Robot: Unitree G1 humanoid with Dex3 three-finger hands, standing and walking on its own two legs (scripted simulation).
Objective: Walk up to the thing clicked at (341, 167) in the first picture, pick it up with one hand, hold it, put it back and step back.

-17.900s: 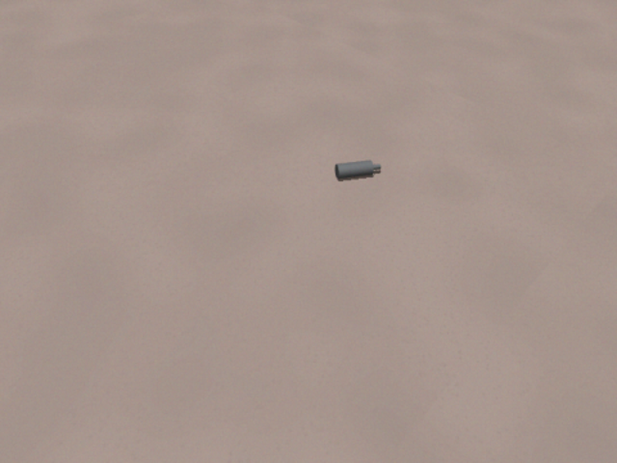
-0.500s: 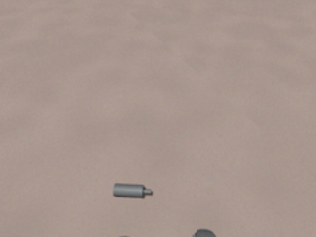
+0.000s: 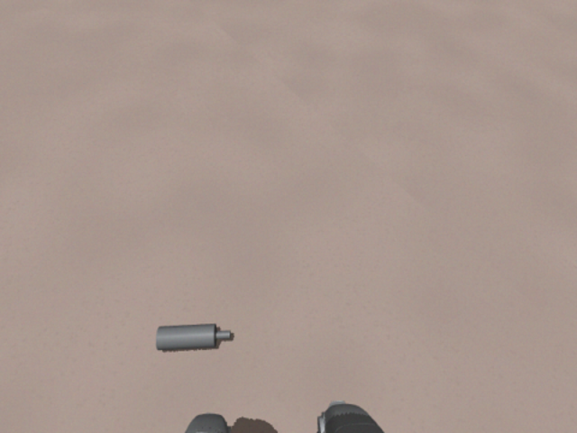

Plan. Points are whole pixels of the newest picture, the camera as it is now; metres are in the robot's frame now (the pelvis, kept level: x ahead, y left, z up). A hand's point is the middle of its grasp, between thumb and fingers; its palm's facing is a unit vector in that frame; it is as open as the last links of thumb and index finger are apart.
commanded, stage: walk up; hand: left
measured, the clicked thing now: (194, 336) +0.48 +0.25 -0.70
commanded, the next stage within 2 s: none
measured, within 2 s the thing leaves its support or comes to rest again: neither
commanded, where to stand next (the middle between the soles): +0.08 +0.04 m, yaw +0 degrees
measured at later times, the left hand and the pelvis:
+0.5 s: hand out of the picture +0.05 +0.39 -0.13, palm faces -0.02 -0.88 -0.48, open 7.4 cm; pelvis -0.02 +0.08 +0.00, yaw -1 degrees
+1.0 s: hand out of the picture +0.10 +0.27 -0.12, palm faces -0.10 -0.92 -0.37, open 7.4 cm; pelvis +0.01 +0.01 +0.02, yaw -3 degrees
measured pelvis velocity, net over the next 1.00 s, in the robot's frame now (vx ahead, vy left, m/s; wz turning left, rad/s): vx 0.01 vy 0.01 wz -0.05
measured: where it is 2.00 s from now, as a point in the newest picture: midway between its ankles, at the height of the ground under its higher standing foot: outside the picture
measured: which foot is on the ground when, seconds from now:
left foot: up 0.00-0.34, down 0.36-0.88, up 0.90-1.00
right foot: down 0.00-0.38, up 0.40-0.84, down 0.86-1.00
